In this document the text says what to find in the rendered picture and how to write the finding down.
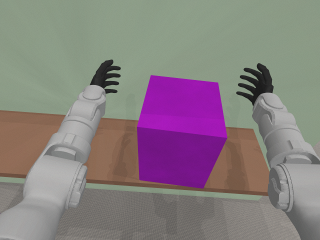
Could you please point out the robot right hand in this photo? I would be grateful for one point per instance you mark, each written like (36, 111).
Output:
(263, 84)

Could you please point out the left robot forearm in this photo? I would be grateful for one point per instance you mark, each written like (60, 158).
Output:
(75, 134)

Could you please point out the robot left hand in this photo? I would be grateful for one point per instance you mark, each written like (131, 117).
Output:
(101, 75)

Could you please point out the robot right upper arm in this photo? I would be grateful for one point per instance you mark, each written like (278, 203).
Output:
(295, 189)

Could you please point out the carton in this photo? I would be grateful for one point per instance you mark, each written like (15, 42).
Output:
(180, 132)

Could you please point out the robot left upper arm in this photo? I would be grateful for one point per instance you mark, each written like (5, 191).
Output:
(56, 184)

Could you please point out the right robot forearm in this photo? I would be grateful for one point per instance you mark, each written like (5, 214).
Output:
(281, 136)

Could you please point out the table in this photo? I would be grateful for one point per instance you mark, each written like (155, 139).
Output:
(113, 160)

